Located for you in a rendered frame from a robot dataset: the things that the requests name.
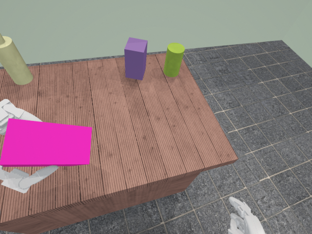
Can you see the right robot hand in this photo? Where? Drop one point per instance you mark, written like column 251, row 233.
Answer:
column 250, row 224

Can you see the left robot hand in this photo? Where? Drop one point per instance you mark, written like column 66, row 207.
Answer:
column 19, row 180

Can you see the table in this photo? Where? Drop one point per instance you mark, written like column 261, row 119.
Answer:
column 150, row 139

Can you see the sponge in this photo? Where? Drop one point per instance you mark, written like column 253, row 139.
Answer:
column 33, row 143

